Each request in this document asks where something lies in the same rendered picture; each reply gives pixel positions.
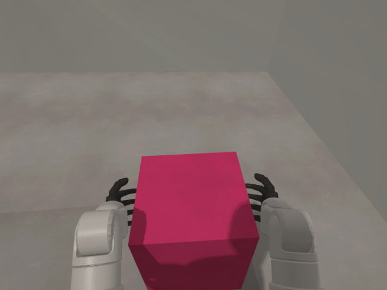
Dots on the robot right forearm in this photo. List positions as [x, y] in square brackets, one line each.
[293, 248]

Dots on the carton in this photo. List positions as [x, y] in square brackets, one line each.
[192, 226]

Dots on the robot right hand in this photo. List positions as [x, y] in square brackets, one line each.
[268, 191]

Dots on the robot left forearm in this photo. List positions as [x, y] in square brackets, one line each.
[97, 249]

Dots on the robot left hand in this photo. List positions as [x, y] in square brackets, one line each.
[116, 195]

